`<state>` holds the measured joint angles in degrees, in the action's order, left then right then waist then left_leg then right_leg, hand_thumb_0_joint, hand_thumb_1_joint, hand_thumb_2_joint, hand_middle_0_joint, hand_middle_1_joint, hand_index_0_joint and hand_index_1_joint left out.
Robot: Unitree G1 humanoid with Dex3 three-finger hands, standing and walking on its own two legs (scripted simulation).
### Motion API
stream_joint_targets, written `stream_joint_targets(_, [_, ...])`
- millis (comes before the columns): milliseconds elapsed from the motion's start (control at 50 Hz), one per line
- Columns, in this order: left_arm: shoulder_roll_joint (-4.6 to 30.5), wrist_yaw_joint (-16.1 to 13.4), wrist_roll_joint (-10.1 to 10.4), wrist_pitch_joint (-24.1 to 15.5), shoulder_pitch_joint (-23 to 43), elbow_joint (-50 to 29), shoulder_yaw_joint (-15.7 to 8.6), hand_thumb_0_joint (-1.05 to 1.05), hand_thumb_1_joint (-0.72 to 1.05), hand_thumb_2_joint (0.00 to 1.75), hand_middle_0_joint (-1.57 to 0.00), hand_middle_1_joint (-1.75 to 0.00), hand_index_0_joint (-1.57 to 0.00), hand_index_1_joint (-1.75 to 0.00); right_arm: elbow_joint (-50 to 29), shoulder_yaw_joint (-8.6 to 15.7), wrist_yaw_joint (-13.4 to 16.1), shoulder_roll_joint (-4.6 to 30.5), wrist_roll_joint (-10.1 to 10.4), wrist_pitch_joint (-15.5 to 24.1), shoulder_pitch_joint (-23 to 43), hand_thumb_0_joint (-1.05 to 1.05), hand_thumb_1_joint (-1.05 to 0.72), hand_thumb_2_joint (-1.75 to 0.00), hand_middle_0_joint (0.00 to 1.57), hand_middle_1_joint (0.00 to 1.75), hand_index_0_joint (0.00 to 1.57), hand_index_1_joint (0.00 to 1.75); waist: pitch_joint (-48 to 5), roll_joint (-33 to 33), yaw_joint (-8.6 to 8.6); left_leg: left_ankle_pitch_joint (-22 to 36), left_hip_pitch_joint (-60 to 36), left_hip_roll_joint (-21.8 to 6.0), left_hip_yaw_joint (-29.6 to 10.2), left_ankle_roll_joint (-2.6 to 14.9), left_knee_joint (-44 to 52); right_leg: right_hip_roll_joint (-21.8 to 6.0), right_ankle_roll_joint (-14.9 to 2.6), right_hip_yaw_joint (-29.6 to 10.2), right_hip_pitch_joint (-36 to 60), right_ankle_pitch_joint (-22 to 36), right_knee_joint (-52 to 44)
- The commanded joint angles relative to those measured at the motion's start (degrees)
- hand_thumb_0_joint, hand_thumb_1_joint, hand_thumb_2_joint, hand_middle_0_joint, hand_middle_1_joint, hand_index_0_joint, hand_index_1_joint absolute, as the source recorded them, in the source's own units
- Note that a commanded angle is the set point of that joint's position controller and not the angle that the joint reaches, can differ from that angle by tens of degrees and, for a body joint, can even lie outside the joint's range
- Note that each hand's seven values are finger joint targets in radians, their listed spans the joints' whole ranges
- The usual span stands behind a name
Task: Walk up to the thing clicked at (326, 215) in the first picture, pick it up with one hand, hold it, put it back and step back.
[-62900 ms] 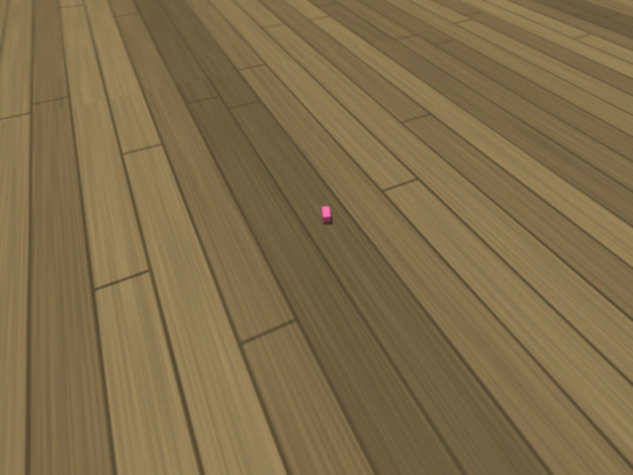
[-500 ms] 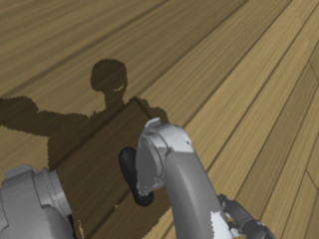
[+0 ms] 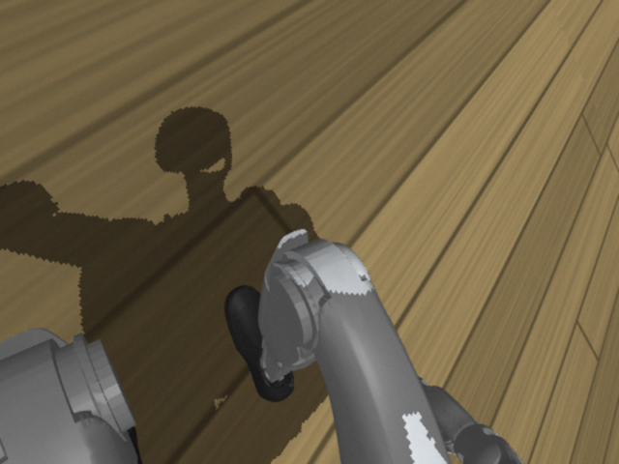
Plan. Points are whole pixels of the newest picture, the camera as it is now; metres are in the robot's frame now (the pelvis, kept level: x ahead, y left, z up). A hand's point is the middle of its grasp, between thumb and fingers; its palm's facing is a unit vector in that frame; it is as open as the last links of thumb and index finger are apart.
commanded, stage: rest palm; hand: left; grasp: from above
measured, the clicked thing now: out of the picture +0.50 +0.41 -0.30
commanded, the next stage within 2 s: none
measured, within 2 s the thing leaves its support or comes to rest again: neither
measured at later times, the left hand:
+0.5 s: hand out of the picture +0.48 +0.38 -0.23, palm faces -0.42 -0.13 -0.90, open 12.2 cm
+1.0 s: hand out of the picture +0.47 +0.38 -0.24, palm faces -0.47 -0.15 -0.87, open 11.6 cm
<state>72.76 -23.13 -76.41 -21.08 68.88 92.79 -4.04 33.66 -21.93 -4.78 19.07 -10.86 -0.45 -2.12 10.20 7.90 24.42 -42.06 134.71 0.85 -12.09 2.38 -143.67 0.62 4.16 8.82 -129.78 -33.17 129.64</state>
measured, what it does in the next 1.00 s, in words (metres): stands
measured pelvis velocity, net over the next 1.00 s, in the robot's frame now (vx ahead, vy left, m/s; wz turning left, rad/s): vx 0.00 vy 0.00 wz -0.01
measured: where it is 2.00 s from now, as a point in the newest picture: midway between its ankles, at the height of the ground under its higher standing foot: (200, 413)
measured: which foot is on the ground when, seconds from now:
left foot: down 0.00-1.00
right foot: down 0.00-1.00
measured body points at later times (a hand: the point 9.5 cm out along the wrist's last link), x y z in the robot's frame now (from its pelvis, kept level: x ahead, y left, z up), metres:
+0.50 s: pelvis +0.00 +0.00 +0.00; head +0.29 +0.14 +0.31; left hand +0.50 +0.38 -0.18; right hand +0.07 -0.27 -0.05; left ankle +0.06 +0.11 -0.29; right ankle +0.14 -0.13 -0.29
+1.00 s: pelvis +0.00 +0.00 +0.00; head +0.30 +0.15 +0.30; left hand +0.49 +0.38 -0.19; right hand +0.07 -0.26 -0.05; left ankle +0.06 +0.11 -0.29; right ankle +0.14 -0.13 -0.29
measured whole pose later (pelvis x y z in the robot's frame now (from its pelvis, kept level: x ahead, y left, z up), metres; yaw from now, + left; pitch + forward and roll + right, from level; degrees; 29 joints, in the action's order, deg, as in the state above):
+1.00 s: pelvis +0.00 +0.00 +0.00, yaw +0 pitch +30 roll -17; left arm 73.7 -21.1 -73.8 -23.7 66.3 90.8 -3.6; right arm 33.1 -24.8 -4.3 19.9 -12.2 -1.1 -0.9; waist 12.5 9.2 23.9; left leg -42.2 133.4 0.9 -13.3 2.0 -143.9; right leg 0.7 4.1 9.9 -128.1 -32.9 129.2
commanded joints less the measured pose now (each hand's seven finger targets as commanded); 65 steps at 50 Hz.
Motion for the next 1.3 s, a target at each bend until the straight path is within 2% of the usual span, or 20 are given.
stream_joint_targets(0, [14.7, -1.0, 1.5, 0.7, 12.5, -6.6, -0.8, 0.00, -0.25, 0.73, -0.36, -0.74, -0.35, -0.74, 1.9, 5.2, 0.9, 19.8, -0.2, -0.5, -11.8, 0.00, -0.92, -0.91, 0.20, 0.30, 0.20, 0.30, -37.3, -36.6, 3.29, 21.0, -34.8, -3.7, 0.9, -2.34, 16.3, 1.4, -5.11, 4.4, 19.2, 11.5, -8.2])
stream_joint_targets(40, [15.3, -0.6, 2.1, 0.7, 13.0, -7.5, -1.2, 0.00, -0.25, 0.73, -0.36, -0.74, -0.35, -0.75, 1.9, 5.2, 0.9, 20.4, -0.4, -0.6, -12.0, 0.00, -0.92, -0.91, 0.20, 0.30, 0.20, 0.30, -38.0, -36.7, 3.45, 23.5, -36.1, -3.9, -0.1, -2.80, 16.2, 1.1, -5.17, 4.6, 19.0, 12.4, -8.3])
stream_joint_targets(60, [14.2, -0.3, 2.0, 0.9, 10.5, -4.5, -0.7, 0.00, -0.25, 0.73, -0.36, -0.74, -0.35, -0.75, 1.4, 4.3, 0.8, 19.4, -0.3, -0.6, -11.4, 0.00, -0.92, -0.91, 0.20, 0.30, 0.20, 0.30, -36.6, -35.7, 3.29, 22.6, -34.8, -3.8, 0.1, -2.58, 15.9, 1.2, -5.26, 4.5, 18.8, 11.6, -8.4])
stream_joint_targets(100, [14.2, 0.3, 2.6, 0.3, 10.6, -5.9, -0.6, 0.00, -0.24, 0.72, -0.37, -0.73, -0.37, -0.74, 1.0, 4.4, 0.9, 20.1, -0.4, -0.9, -11.0, 0.00, -0.92, -0.91, 0.20, 0.30, 0.20, 0.30, -36.1, -34.7, 3.61, 21.2, -33.9, -3.8, 0.3, -2.42, 15.9, 1.2, -5.15, 4.4, 19.5, 11.1, -9.0])
stream_joint_targets(220, [16.7, 0.7, 2.6, -1.7, 10.8, -9.8, -1.5, 0.00, -0.22, 0.71, -0.38, -0.72, -0.38, -0.73, 0.4, 4.0, 1.2, 20.9, -1.0, -1.6, -10.7, 0.00, -0.92, -0.91, 0.20, 0.30, 0.20, 0.30, -37.8, -37.6, 3.05, 23.5, -38.4, -4.2, -0.4, -2.93, 16.4, 1.2, -5.13, 4.4, 19.7, 11.4, -8.5])
stream_joint_targets(260, [16.2, 0.1, 2.6, -2.3, 10.2, -9.1, -1.2, 0.00, -0.21, 0.71, -0.38, -0.72, -0.38, -0.72, 0.1, 3.8, 1.2, 20.9, -1.2, -1.7, -10.2, 0.00, -0.92, -0.91, 0.20, 0.30, 0.20, 0.30, -37.2, -35.9, 3.22, 20.7, -36.0, -3.8, 0.5, -2.37, 16.1, 1.6, -5.11, 4.4, 21.4, 10.9, -9.0])
stream_joint_targets(340, [18.4, -1.9, 2.0, -3.2, 12.5, -11.5, -2.0, 0.00, -0.23, 0.72, -0.38, -0.71, -0.37, -0.72, 0.2, 4.3, 1.6, 21.6, -1.5, -1.3, -10.0, 0.00, -0.92, -0.91, 0.20, 0.30, 0.20, 0.30, -38.2, -38.0, 2.63, 21.1, -36.3, -3.7, 0.8, -2.48, 15.9, 1.6, -5.36, 4.5, 21.6, 12.0, -8.4])
stream_joint_targets(480, [15.0, -4.7, 1.2, -0.4, 11.9, -5.2, 0.2, 0.00, -0.22, 0.71, -0.39, -0.69, -0.38, -0.71, 1.4, 4.4, 1.9, 20.4, -0.9, 0.5, -9.9, 0.00, -0.92, -0.91, 0.20, 0.30, 0.20, 0.30, -35.3, -34.8, 3.39, 16.1, -30.5, -3.1, 2.1, -1.43, 16.2, 2.2, -4.91, 4.7, 21.5, 11.1, -8.8])
stream_joint_targets(600, [14.8, -3.1, 2.7, 2.1, 13.4, -6.3, 0.4, 0.00, -0.17, 0.67, -0.42, -0.68, -0.41, -0.69, 1.7, 5.0, 1.9, 21.1, -0.1, 1.7, -9.9, 0.00, -0.92, -0.91, 0.20, 0.30, 0.20, 0.30, -36.3, -35.8, 3.49, 18.4, -32.9, -3.8, 0.5, -2.33, 16.6, 1.4, -4.83, 4.8, 19.0, 11.1, -8.1])
stream_joint_targets(680, [13.0, -0.7, 4.2, 2.7, 10.7, -4.8, 1.0, 0.00, -0.15, 0.65, -0.42, -0.69, -0.42, -0.69, 2.3, 4.1, 1.8, 20.5, 0.0, 1.5, -10.4, 0.00, -0.92, -0.91, 0.20, 0.30, 0.20, 0.30, -35.1, -33.5, 4.00, 18.8, -31.5, -3.8, 0.4, -2.29, 16.0, 1.2, -4.80, 4.5, 20.3, 10.9, -8.6])
stream_joint_targets(760, [14.4, 1.2, 4.9, 1.3, 10.4, -6.1, 0.2, 0.00, -0.12, 0.62, -0.44, -0.68, -0.45, -0.68, 1.1, 3.5, 1.7, 20.9, -0.3, 0.5, -9.2, 0.00, -0.92, -0.91, 0.20, 0.30, 0.20, 0.30, -36.0, -34.1, 3.35, 19.1, -33.9, -4.0, -0.6, -2.69, 16.2, 1.2, -5.17, 4.7, 19.8, 9.6, -8.9])
stream_joint_targets(820, [17.5, 1.4, 4.2, -0.5, 11.9, -11.1, -1.4, 0.00, -0.11, 0.62, -0.45, -0.66, -0.46, -0.66, 1.1, 3.4, 1.8, 21.1, -0.8, -0.4, -9.3, 0.00, -0.92, -0.91, 0.20, 0.30, 0.20, 0.30, -38.8, -38.1, 2.36, 22.6, -37.6, -4.2, -0.6, -3.34, 15.9, 1.0, -5.49, 4.5, 20.6, 11.3, -8.3])
stream_joint_targets(900, [16.2, 0.6, 4.0, -2.7, 10.5, -11.1, -1.4, 0.00, -0.12, 0.62, -0.44, -0.65, -0.44, -0.65, 1.3, 3.7, 1.7, 21.6, -1.6, -1.2, -9.7, 0.00, -0.92, -0.91, 0.20, 0.30, 0.20, 0.30, -38.2, -38.0, 3.27, 25.2, -38.2, -4.1, -0.1, -3.25, 15.2, 1.3, -5.41, 4.8, 21.5, 13.1, -8.6])
stream_joint_targets(940, [14.9, 0.0, 3.6, -3.4, 10.0, -9.6, -0.5, 0.00, -0.12, 0.63, -0.46, -0.62, -0.45, -0.63, 1.1, 3.8, 1.6, 21.8, -1.9, -1.5, -9.5, 0.00, -0.92, -0.91, 0.20, 0.30, 0.20, 0.30, -36.1, -36.6, 3.89, 24.6, -37.2, -4.0, -0.4, -3.07, 15.1, 1.4, -5.37, 5.1, 20.3, 12.7, -8.8])
stream_joint_targets(960, [15.6, -0.5, 3.1, -3.6, 9.5, -8.1, -0.7, 0.00, -0.12, 0.64, -0.46, -0.63, -0.45, -0.64, 1.4, 3.0, 1.5, 20.6, -1.8, -1.6, -9.2, 0.00, -0.92, -0.91, 0.20, 0.30, 0.20, 0.30, -36.4, -37.1, 3.18, 23.6, -37.3, -4.1, -0.1, -2.80, 15.5, 1.7, -5.28, 5.1, 20.8, 11.9, -8.9])
stream_joint_targets(1080, [15.8, -3.4, 1.5, -2.7, 11.0, -9.2, -0.3, 0.00, -0.11, 0.64, -0.47, -0.60, -0.46, -0.61, 1.3, 3.5, 1.5, 20.8, -1.8, -0.8, -9.4, 0.00, -0.92, -0.91, 0.20, 0.30, 0.20, 0.30, -36.7, -37.7, 3.38, 22.4, -37.4, -4.1, 0.0, -2.52, 16.1, 1.7, -5.13, 5.0, 19.7, 12.0, -8.1])
stream_joint_targets(1120, [15.3, -4.2, 1.7, -1.7, 11.0, -6.9, -0.1, 0.00, -0.10, 0.62, -0.48, -0.60, -0.47, -0.61, 1.9, 3.5, 1.6, 20.4, -1.6, -0.4, -9.3, 0.00, -0.92, -0.91, 0.20, 0.30, 0.20, 0.30, -36.1, -36.8, 3.53, 20.2, -35.5, -4.0, 0.2, -2.36, 16.3, 1.8, -5.08, 5.2, 20.0, 11.2, -8.4])
stream_joint_targets(1140, [16.0, -4.6, 2.3, -1.7, 12.8, -9.9, -0.8, 0.00, -0.09, 0.62, -0.48, -0.59, -0.47, -0.60, 0.8, 3.9, 1.6, 21.4, -1.6, 0.0, -8.4, 0.00, -0.91, -0.91, 0.20, 0.30, 0.20, 0.30, -36.7, -37.0, 3.60, 21.5, -35.8, -3.9, 0.1, -2.53, 16.5, 1.4, -4.88, 5.1, 20.0, 12.5, -8.4])
stream_joint_targets(1160, [14.9, -4.8, 1.9, -1.0, 10.9, -5.6, 0.1, 0.00, -0.09, 0.62, -0.47, -0.60, -0.46, -0.61, 1.2, 3.9, 1.7, 21.0, -1.4, 0.3, -8.6, 0.00, -0.91, -0.91, 0.20, 0.30, 0.20, 0.30, -35.8, -36.1, 3.48, 20.0, -34.7, -3.8, 0.2, -2.36, 16.7, 1.7, -5.00, 5.2, 20.0, 11.8, -8.2])
stream_joint_targets(1280, [14.0, -4.2, 2.6, 1.5, 12.3, -5.4, 1.1, 0.00, -0.02, 0.56, -0.51, -0.60, -0.51, -0.59, 1.1, 4.2, 1.9, 21.3, -0.7, 1.8, -8.5, 0.00, -0.91, -0.91, 0.20, 0.30, 0.20, 0.30, -33.9, -34.1, 3.79, 13.7, -30.1, -3.7, 0.8, -1.92, 17.2, 1.7, -4.76, 5.0, 19.6, 9.0, -8.8])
